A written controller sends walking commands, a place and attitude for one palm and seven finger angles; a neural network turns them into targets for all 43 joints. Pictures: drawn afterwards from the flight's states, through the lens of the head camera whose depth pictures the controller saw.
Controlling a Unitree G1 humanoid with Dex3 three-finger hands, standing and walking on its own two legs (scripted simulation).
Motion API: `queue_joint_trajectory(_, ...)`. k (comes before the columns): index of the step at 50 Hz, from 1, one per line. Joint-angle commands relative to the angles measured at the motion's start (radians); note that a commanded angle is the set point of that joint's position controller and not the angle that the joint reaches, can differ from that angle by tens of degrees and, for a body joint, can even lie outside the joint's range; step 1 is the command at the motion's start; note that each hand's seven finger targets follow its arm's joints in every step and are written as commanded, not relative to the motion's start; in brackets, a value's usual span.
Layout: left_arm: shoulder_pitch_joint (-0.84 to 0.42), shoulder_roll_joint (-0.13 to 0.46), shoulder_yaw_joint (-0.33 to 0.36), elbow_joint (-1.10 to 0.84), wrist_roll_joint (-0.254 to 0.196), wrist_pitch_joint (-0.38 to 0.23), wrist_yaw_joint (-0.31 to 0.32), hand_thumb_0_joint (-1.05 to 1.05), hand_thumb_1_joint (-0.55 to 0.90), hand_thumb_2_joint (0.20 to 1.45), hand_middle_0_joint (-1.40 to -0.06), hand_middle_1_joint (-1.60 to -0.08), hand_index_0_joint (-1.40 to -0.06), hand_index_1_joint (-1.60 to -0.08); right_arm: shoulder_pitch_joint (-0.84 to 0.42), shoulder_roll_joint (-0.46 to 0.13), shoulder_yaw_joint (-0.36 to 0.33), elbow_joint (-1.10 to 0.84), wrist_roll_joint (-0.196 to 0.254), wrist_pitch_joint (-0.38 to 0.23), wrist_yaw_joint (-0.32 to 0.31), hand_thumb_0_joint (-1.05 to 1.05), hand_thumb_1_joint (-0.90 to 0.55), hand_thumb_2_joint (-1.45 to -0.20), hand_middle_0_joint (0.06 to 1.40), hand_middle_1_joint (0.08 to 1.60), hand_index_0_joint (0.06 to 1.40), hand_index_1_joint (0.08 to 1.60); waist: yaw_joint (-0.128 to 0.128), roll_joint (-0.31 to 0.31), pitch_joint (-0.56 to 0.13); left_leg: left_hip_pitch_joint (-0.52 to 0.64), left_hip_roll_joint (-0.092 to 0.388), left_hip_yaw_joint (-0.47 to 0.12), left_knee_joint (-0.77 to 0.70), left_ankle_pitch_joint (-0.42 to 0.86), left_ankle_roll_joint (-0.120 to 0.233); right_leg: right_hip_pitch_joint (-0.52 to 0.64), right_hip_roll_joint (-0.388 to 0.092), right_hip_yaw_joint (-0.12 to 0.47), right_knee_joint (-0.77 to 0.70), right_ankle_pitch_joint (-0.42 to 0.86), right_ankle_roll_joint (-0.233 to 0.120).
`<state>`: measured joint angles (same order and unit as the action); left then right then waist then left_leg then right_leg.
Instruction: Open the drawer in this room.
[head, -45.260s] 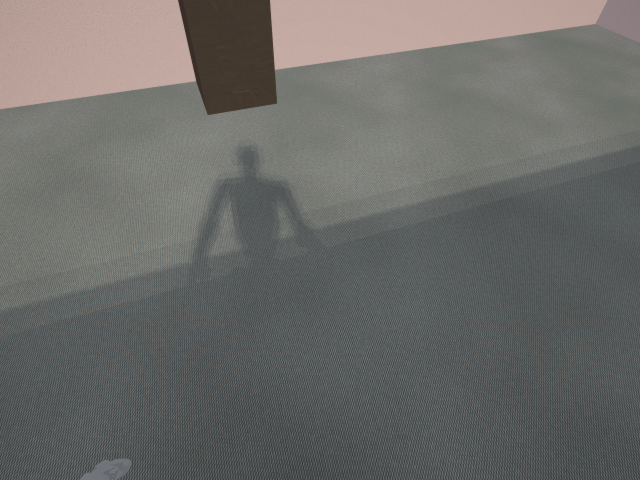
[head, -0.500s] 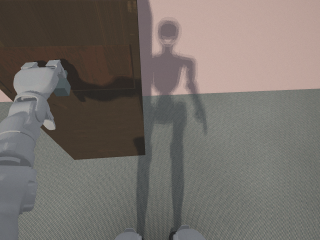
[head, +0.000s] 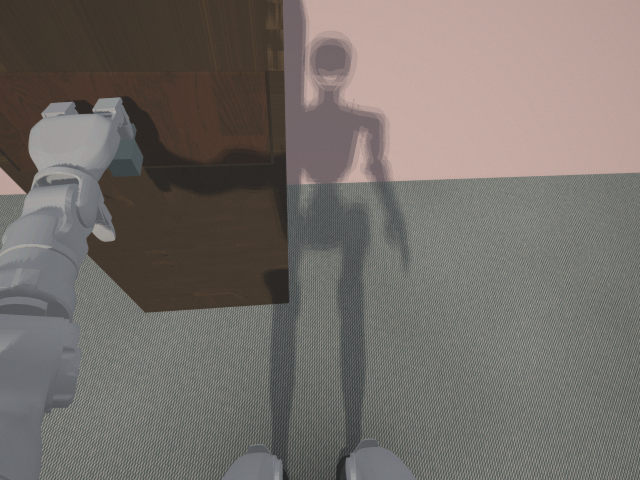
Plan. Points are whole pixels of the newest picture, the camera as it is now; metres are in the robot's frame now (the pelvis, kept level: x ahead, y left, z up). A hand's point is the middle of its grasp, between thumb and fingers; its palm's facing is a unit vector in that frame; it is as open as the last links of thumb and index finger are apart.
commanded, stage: lower the fingers behind the handle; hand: left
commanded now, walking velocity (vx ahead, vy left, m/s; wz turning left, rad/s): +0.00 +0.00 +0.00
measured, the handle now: (126, 147) +0.55 +0.25 +0.04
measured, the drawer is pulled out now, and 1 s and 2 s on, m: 0.00 0.00 0.00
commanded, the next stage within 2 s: lift the fingers back up to retry in 0.26 s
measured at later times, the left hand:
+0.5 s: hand (97, 169) +0.50 +0.27 +0.05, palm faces -0.05 -0.01 -1.00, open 13.5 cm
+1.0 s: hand (93, 139) +0.51 +0.27 +0.09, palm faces -0.04 -0.04 -1.00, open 13.6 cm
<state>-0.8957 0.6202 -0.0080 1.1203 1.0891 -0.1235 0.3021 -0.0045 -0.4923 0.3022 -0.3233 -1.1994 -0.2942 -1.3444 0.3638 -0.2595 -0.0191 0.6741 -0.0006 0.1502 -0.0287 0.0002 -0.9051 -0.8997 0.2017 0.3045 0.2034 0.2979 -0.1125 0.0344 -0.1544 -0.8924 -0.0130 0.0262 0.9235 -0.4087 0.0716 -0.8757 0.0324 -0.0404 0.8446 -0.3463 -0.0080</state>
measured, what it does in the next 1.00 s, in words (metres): stands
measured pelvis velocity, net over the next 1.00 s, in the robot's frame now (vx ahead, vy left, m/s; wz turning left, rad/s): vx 0.04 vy -0.01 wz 0.00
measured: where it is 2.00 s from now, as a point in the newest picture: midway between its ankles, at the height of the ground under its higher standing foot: outside the picture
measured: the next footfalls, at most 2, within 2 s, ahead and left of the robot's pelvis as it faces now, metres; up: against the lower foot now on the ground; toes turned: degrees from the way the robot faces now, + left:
none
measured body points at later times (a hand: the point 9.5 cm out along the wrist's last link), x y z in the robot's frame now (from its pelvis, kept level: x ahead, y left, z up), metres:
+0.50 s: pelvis -0.01 +0.00 +0.00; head +0.11 +0.02 +0.43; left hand +0.49 +0.27 +0.10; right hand -0.01 -0.27 -0.12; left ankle +0.01 +0.07 -0.69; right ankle +0.02 -0.12 -0.69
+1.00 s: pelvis +0.04 -0.01 +0.03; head +0.13 -0.01 +0.47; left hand +0.51 +0.26 +0.14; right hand +0.06 -0.28 -0.10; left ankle +0.01 +0.07 -0.69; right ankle +0.02 -0.12 -0.69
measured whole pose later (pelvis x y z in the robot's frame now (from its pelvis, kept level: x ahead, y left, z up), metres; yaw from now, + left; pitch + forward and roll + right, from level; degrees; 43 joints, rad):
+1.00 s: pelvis +0.04 -0.01 +0.03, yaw +0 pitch +18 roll -2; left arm -0.78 0.61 0.05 0.97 1.05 -0.13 0.19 0.00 -0.49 0.30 -0.34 -1.20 -0.36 -1.22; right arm 0.35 -0.26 -0.03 0.68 0.01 0.15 -0.04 0.00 -0.91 -0.90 0.20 0.30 0.20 0.30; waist -0.09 0.05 -0.13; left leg -0.68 -0.01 0.03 0.75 -0.39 0.06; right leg -0.67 0.04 -0.02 0.68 -0.33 -0.01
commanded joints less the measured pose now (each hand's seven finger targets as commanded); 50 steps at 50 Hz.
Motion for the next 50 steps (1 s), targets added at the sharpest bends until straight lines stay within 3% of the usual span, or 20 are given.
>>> queue_joint_trajectory(1, -0.304, 0.207, 0.014, -0.047, 0.011, 0.027, -0.036, 0.0, -0.5, 0.3, -0.3, -1.2, -0.3, -1.2, 0.165, -0.193, -0.059, -0.05, 0.002, -0.018, -0.021, 0.0, -0.9, -0.9, 0.2, 0.3, 0.2, 0.3, -0.035, 0.026, -0.284, 0.256, 0.006, -0.068, -0.124, 0.207, -0.022, 0.1, 0.032, 0.01, -0.103, 0.085, -0.034)
queue_joint_trajectory(4, -0.318, 0.206, 0.005, -0.034, 0.013, 0.028, -0.044, 0.0, -0.5, 0.3, -0.3, -1.2, -0.3, -1.2, 0.165, -0.194, -0.056, -0.053, 0.004, -0.02, -0.025, 0.0, -0.9, -0.9, 0.2, 0.3, 0.2, 0.3, -0.048, 0.021, -0.265, 0.251, 0.009, -0.074, -0.121, 0.186, -0.022, 0.073, 0.031, 0.006, -0.099, 0.068, -0.033)
queue_joint_trajectory(5, -0.296, 0.219, 0.019, -0.022, 0.014, 0.029, -0.046, 0.0, -0.5, 0.3, -0.3, -1.2, -0.3, -1.2, 0.165, -0.196, -0.055, -0.056, 0.005, -0.022, -0.026, 0.0, -0.9, -0.9, 0.2, 0.3, 0.2, 0.3, -0.04, 0.0, -0.262, 0.239, 0.007, -0.075, -0.119, 0.168, -0.02, 0.072, 0.031, 0.008, -0.1, 0.055, -0.032)
queue_joint_trajectory(9, -0.34, 0.224, 0.008, -0.024, 0.017, 0.029, -0.052, 0.0, -0.5, 0.3, -0.3, -1.2, -0.3, -1.2, 0.17, -0.197, -0.051, -0.058, 0.007, -0.029, -0.03, 0.0, -0.9, -0.9, 0.2, 0.3, 0.2, 0.3, -0.052, 0.025, -0.267, 0.23, 0.007, -0.077, -0.115, 0.149, -0.02, 0.053, 0.028, 0.007, -0.09, 0.044, -0.033)
queue_joint_trajectory(12, -0.321, 0.244, 0.031, -0.037, 0.017, 0.027, -0.058, 0.0, -0.5, 0.3, -0.3, -1.2, -0.3, -1.2, 0.177, -0.199, -0.052, -0.058, 0.003, -0.028, -0.03, 0.0, -0.9, -0.9, 0.2, 0.3, 0.2, 0.3, -0.036, 0.035, -0.311, 0.252, 0.01, -0.08, -0.106, 0.197, -0.025, 0.066, 0.031, 0.005, -0.08, 0.067, -0.036)
queue_joint_trajectory(14, -0.313, 0.188, -0.009, -0.035, 0.012, 0.031, -0.062, 0.0, -0.5, 0.3, -0.3, -1.2, -0.3, -1.2, 0.181, -0.192, -0.055, -0.061, 0.005, -0.029, -0.028, 0.0, -0.9, -0.9, 0.2, 0.3, 0.2, 0.3, -0.044, 0.05, -0.309, 0.273, 0.013, -0.082, -0.104, 0.198, -0.028, 0.045, 0.032, 0.001, -0.082, 0.063, -0.034)
queue_joint_trajectory(18, -0.335, 0.184, -0.017, -0.028, 0.009, 0.035, -0.068, 0.0, -0.5, 0.3, -0.3, -1.2, -0.3, -1.2, 0.186, -0.194, -0.055, -0.055, 0.007, -0.031, -0.03, 0.0, -0.9, -0.9, 0.2, 0.3, 0.2, 0.3, -0.06, 0.029, -0.288, 0.261, 0.015, -0.088, -0.105, 0.171, -0.025, 0.03, 0.033, 0.002, -0.086, 0.049, -0.031)
queue_joint_trajectory(20, -0.377, 0.236, 0.018, -0.091, 0.002, 0.027, -0.068, 0.0, -0.5, 0.3, -0.3, -1.2, -0.3, -1.2, 0.19, -0.198, -0.056, -0.056, 0.006, -0.034, -0.031, 0.0, -0.9, -0.9, 0.2, 0.3, 0.2, 0.3, -0.043, 0.058, -0.336, 0.286, 0.016, -0.094, -0.117, 0.171, -0.028, 0.06, 0.031, 0.004, -0.087, 0.048, -0.032)
queue_joint_trajectory(24, -0.412, 0.221, 0.011, -0.145, -0.014, 0.02, -0.067, 0.0, -0.5, 0.3, -0.3, -1.2, -0.3, -1.2, 0.189, -0.189, -0.059, -0.054, 0.007, -0.039, -0.033, 0.0, -0.9, -0.9, 0.2, 0.3, 0.2, 0.3, -0.044, 0.086, -0.358, 0.346, 0.017, -0.097, -0.136, 0.203, -0.031, 0.089, 0.032, 0.003, -0.111, 0.066, -0.031)
queue_joint_trajectory(27, -0.461, 0.269, 0.047, -0.188, -0.019, 0.01, -0.062, 0.0, -0.5, 0.3, -0.3, -1.2, -0.3, -1.2, 0.187, -0.192, -0.06, -0.045, 0.006, -0.043, -0.039, 0.0, -0.9, -0.9, 0.2, 0.3, 0.2, 0.3, -0.048, 0.078, -0.37, 0.373, 0.021, -0.102, -0.149, 0.215, -0.03, 0.11, 0.032, 0.006, -0.125, 0.075, -0.031)
queue_joint_trajectory(29, -0.473, 0.262, 0.041, -0.208, -0.025, 0.0, -0.06, 0.0, -0.5, 0.3, -0.3, -1.2, -0.3, -1.2, 0.188, -0.187, -0.06, -0.043, 0.007, -0.047, -0.039, 0.0, -0.9, -0.9, 0.2, 0.3, 0.2, 0.3, -0.046, 0.096, -0.365, 0.396, 0.019, -0.102, -0.162, 0.228, -0.032, 0.126, 0.033, 0.006, -0.139, 0.084, -0.031)
queue_joint_trajectory(32, -0.461, 0.301, 0.087, -0.266, -0.033, -0.022, -0.057, 0.0, -0.5, 0.3, -0.3, -1.2, -0.3, -1.2, 0.181, -0.186, -0.064, -0.043, 0.002, -0.048, -0.041, 0.0, -0.9, -0.9, 0.2, 0.3, 0.2, 0.3, -0.027, 0.104, -0.416, 0.445, 0.018, -0.097, -0.165, 0.307, -0.033, 0.179, 0.034, 0.011, -0.151, 0.13, -0.035)
queue_joint_trajectory(34, -0.441, 0.282, 0.086, -0.296, -0.038, -0.036, -0.055, 0.0, -0.5, 0.3, -0.3, -1.2, -0.3, -1.2, 0.181, -0.18, -0.069, -0.038, 0.0, -0.049, -0.038, 0.0, -0.9, -0.9, 0.2, 0.3, 0.2, 0.3, -0.015, 0.136, -0.43, 0.493, 0.02, -0.096, -0.168, 0.385, -0.042, 0.189, 0.036, 0.004, -0.153, 0.165, -0.036)
queue_joint_trajectory(36, -0.433, 0.278, 0.087, -0.301, -0.039, -0.037, -0.049, 0.0, -0.5, 0.3, -0.3, -1.2, -0.3, -1.2, 0.169, -0.18, -0.07, -0.038, 0.0, -0.045, -0.034, 0.0, -0.9, -0.9, 0.2, 0.3, 0.2, 0.3, -0.014, 0.141, -0.401, 0.504, 0.022, -0.096, -0.178, 0.399, -0.047, 0.188, 0.038, 0.002, -0.164, 0.165, -0.036)
queue_joint_trajectory(40, -0.39, 0.318, 0.124, -0.275, -0.042, -0.007, -0.035, 0.0, -0.5, 0.3, -0.3, -1.2, -0.3, -1.2, 0.154, -0.182, -0.066, -0.036, 0.0, -0.035, -0.028, 0.0, -0.9, -0.9, 0.2, 0.3, 0.2, 0.3, 0.005, 0.095, -0.381, 0.463, 0.014, -0.068, -0.196, 0.442, -0.037, 0.282, 0.035, 0.007, -0.179, 0.235, -0.033)
queue_joint_trajectory(42, -0.366, 0.348, 0.149, -0.276, -0.045, 0.008, -0.04, 0.0, -0.5, 0.3, -0.3, -1.2, -0.3, -1.2, 0.146, -0.184, -0.064, -0.04, 0.0, -0.027, -0.027, 0.0, -0.9, -0.9, 0.2, 0.3, 0.2, 0.3, 0.026, 0.091, -0.41, 0.459, 0.009, -0.057, -0.204, 0.495, -0.036, 0.35, 0.031, 0.015, -0.18, 0.3, -0.036)
queue_joint_trajectory(44, -0.364, 0.326, 0.13, -0.312, -0.047, 0.015, -0.051, 0.0, -0.5, 0.3, -0.3, -1.2, -0.3, -1.2, 0.141, -0.18, -0.07, -0.047, 0.004, -0.022, -0.025, 0.0, -0.9, -0.9, 0.2, 0.3, 0.2, 0.3, 0.023, 0.095, -0.417, 0.486, 0.012, -0.049, -0.211, 0.549, -0.036, 0.374, 0.029, 0.017, -0.19, 0.347, -0.031)
queue_joint_trajectory(47, -0.346, 0.387, 0.193, -0.38, -0.064, -0.003, -0.063, 0.0, -0.5, 0.3, -0.3, -1.2, -0.3, -1.2, 0.122, -0.179, -0.074, -0.054, 0.002, -0.012, -0.029, 0.0, -0.9, -0.9, 0.2, 0.3, 0.2, 0.3, 0.043, 0.07, -0.464, 0.516, 0.011, -0.039, -0.216, 0.626, -0.03, 0.46, 0.025, 0.03, -0.199, 0.43, -0.028)
queue_joint_trajectory(48, -0.354, 0.384, 0.179, -0.394, -0.061, -0.006, -0.069, 0.0, -0.5, 0.3, -0.3, -1.2, -0.3, -1.2, 0.115, -0.175, -0.072, -0.06, 0.008, -0.01, -0.033, 0.0, -0.9, -0.9, 0.2, 0.3, 0.2, 0.3, 0.035, 0.073, -0.455, 0.516, 0.007, -0.04, -0.224, 0.628, -0.029, 0.47, 0.023, 0.034, -0.204, 0.444, -0.025)
queue_joint_trajectory(50, -0.279, 0.311, 0.138, -0.336, -0.064, 0.002, -0.085, 0.0, -0.5, 0.3, -0.3, -1.2, -0.3, -1.2, 0.108, -0.171, -0.075, -0.059, 0.01, -0.009, -0.031, 0.0, -0.9, -0.9, 0.2, 0.3, 0.2, 0.3, 0.033, 0.047, -0.371, 0.499, 0.008, -0.035, -0.236, 0.62, -0.027, 0.452, 0.023, 0.026, -0.218, 0.435, -0.024)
